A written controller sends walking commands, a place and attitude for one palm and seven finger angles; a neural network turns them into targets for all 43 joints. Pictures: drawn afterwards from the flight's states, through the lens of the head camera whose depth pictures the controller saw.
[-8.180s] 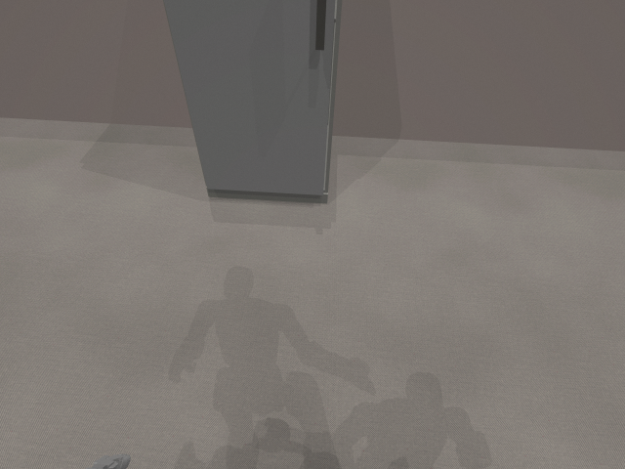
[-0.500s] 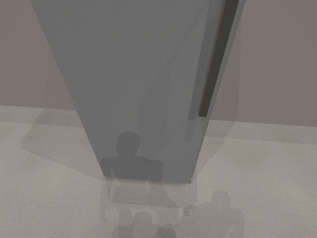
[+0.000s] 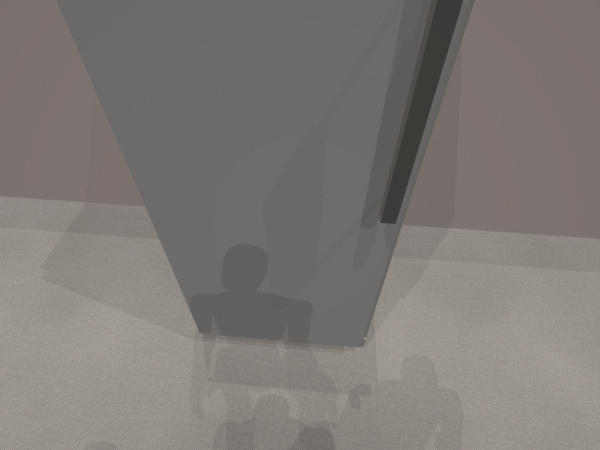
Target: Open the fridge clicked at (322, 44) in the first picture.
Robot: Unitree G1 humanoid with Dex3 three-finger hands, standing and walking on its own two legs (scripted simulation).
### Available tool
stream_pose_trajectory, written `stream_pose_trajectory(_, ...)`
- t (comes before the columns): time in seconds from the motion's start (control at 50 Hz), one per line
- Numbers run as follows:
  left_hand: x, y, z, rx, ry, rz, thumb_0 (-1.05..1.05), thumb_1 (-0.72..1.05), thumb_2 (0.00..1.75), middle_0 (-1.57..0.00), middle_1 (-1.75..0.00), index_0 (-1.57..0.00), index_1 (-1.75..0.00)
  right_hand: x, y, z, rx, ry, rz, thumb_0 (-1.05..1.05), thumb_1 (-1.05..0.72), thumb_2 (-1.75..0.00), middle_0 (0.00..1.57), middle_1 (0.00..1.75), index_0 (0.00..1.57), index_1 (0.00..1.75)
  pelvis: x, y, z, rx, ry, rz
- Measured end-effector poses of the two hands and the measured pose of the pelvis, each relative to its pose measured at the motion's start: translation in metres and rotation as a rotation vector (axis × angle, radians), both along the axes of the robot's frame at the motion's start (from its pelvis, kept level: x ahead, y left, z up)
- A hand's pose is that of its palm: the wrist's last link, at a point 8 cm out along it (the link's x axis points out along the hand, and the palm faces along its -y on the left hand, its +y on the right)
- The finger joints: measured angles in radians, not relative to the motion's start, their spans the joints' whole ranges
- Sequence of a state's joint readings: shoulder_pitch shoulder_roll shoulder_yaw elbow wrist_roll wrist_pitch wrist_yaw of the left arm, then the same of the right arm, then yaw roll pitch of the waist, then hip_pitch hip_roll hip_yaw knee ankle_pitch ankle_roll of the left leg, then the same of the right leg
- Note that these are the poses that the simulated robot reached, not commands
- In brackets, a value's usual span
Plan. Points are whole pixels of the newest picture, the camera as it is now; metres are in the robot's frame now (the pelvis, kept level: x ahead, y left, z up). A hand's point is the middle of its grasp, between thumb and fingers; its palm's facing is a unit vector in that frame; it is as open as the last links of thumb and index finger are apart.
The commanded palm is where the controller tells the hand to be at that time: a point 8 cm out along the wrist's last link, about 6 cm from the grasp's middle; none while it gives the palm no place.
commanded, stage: look again from close up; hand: right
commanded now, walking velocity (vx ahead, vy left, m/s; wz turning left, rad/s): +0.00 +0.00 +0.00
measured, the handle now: (414, 103) +0.54 -0.13 +0.21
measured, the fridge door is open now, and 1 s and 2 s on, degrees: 0 0 0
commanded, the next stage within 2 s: raise the hand to about handle height in 0.68 s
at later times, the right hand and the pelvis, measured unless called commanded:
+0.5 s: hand out of the picture -0.01 -0.16 -0.18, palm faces +0.03 +0.99 -0.17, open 7.4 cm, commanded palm none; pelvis +0.00 +0.00 +0.00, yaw +0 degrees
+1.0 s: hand (452, 395) +0.21 -0.18 +0.00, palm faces +0.22 +0.97 -0.09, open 7.6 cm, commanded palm +0.13 -0.22 -0.04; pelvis +0.00 +0.00 -0.02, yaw -2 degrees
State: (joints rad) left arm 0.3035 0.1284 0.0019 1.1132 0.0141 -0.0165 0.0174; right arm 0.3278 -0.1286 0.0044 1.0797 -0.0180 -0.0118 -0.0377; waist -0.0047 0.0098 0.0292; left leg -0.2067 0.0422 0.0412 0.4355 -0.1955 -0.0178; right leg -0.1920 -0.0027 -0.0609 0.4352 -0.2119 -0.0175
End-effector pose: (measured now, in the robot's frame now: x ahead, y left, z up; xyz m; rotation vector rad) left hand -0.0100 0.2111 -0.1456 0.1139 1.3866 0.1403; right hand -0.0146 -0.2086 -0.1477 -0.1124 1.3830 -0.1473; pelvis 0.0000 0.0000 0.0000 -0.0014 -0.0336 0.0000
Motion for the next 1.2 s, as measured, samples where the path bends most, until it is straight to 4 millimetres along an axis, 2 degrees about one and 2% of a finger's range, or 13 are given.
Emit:
stream_pose_trajectory(0.7, 0.000, -0.001, 0.000, -0.007, 0.015, 0.011, 0.01, 0.91, 0.90, -0.20, -0.30, -0.20, -0.30, 0.003, 0.003, 0.000, 0.001, 0.016, 0.005, 0.01, -0.91, -0.89, 0.20, 0.30, 0.20, 0.29, 0.007, 0.003, 0.001, -0.001, 0.003, 0.009)
stream_pose_trajectory(0.8, 0.002, 0.001, -0.001, -0.004, 0.015, 0.008, 0.01, 0.91, 0.90, -0.20, -0.30, -0.20, -0.30, 0.004, 0.004, 0.000, -0.003, 0.014, 0.011, 0.01, -0.91, -0.89, 0.20, 0.30, 0.20, 0.29, 0.007, 0.003, 0.000, 0.004, 0.005, 0.011)
stream_pose_trajectory(0.82, 0.005, 0.004, 0.000, 0.008, -0.011, 0.004, 0.01, 0.91, 0.90, -0.20, -0.30, -0.20, -0.30, 0.014, 0.001, 0.005, -0.004, -0.027, -0.029, 0.01, -0.91, -0.89, 0.20, 0.30, 0.20, 0.29, 0.006, 0.002, -0.001, 0.006, 0.003, 0.010)
stream_pose_trajectory(0.84, 0.011, 0.008, 0.003, 0.032, -0.068, 0.000, 0.02, 0.92, 0.90, -0.20, -0.30, -0.20, -0.30, 0.028, -0.009, 0.016, -0.042, -0.098, -0.065, 0.03, -0.93, -0.89, 0.21, 0.30, 0.20, 0.30, 0.006, 0.003, -0.003, 0.002, -0.004, 0.013)
stream_pose_trajectory(0.88, 0.030, 0.019, 0.009, 0.072, -0.222, 0.002, 0.03, 0.93, 0.90, -0.21, -0.30, -0.21, -0.30, 0.069, -0.028, 0.049, -0.127, -0.367, -0.087, 0.05, -0.95, -0.89, 0.21, 0.31, 0.21, 0.30, 0.006, 0.003, -0.006, -0.006, 0.002, 0.003)
stream_pose_trajectory(0.92, 0.056, 0.030, 0.015, 0.099, -0.379, -0.005, 0.03, 0.93, 0.90, -0.21, -0.30, -0.21, -0.30, 0.113, -0.033, 0.087, -0.161, -0.637, -0.086, 0.06, -0.94, -0.88, 0.21, 0.32, 0.20, 0.31, 0.005, 0.002, -0.010, -0.006, 0.009, -0.017)
stream_pose_trajectory(0.98, 0.101, 0.044, 0.027, 0.132, -0.594, -0.046, 0.03, 0.92, 0.90, -0.20, -0.30, -0.20, -0.30, 0.174, -0.022, 0.140, -0.126, -1.034, -0.033, 0.05, -0.89, -0.86, 0.20, 0.34, 0.20, 0.34, 0.001, 0.002, -0.020, -0.005, 0.045, -0.030)
stream_pose_trajectory(1.02, 0.132, 0.052, 0.037, 0.147, -0.712, -0.078, 0.02, 0.92, 0.90, -0.20, -0.30, -0.20, -0.30, 0.200, -0.007, 0.161, -0.036, -1.263, 0.007, 0.04, -0.85, -0.85, 0.20, 0.37, 0.20, 0.36, -0.001, 0.004, -0.029, -0.009, 0.086, -0.022)
stream_pose_trajectory(1.06, 0.160, 0.058, 0.049, 0.156, -0.803, -0.113, 0.02, 0.92, 0.90, -0.20, -0.30, -0.20, -0.30, 0.212, 0.007, 0.165, 0.067, -1.417, 0.070, 0.03, -0.80, -0.83, 0.20, 0.39, 0.20, 0.39, -0.002, 0.007, -0.039, -0.011, 0.113, -0.012)
stream_pose_trajectory(1.1, 0.185, 0.061, 0.060, 0.166, -0.871, -0.140, 0.02, 0.91, 0.90, -0.20, -0.30, -0.20, -0.30, 0.210, 0.015, 0.156, 0.123, -1.459, 0.125, 0.02, -0.75, -0.82, 0.21, 0.42, 0.21, 0.41, -0.001, 0.011, -0.049, -0.015, 0.133, -0.005)
stream_pose_trajectory(1.14, 0.207, 0.062, 0.069, 0.174, -0.916, -0.162, 0.02, 0.91, 0.90, -0.20, -0.30, -0.20, -0.30, 0.199, 0.014, 0.138, 0.143, -1.405, 0.126, 0.01, -0.69, -0.80, 0.22, 0.45, 0.22, 0.44, 0.001, 0.015, -0.056, -0.017, 0.145, -0.002)
stream_pose_trajectory(1.2, 0.234, 0.057, 0.076, 0.174, -0.951, -0.201, 0.02, 0.91, 0.90, -0.20, -0.30, -0.20, -0.30, 0.171, -0.001, 0.117, 0.096, -1.280, 0.056, 0.01, -0.62, -0.77, 0.23, 0.49, 0.23, 0.48, 0.005, 0.020, -0.061, -0.006, 0.157, -0.013)
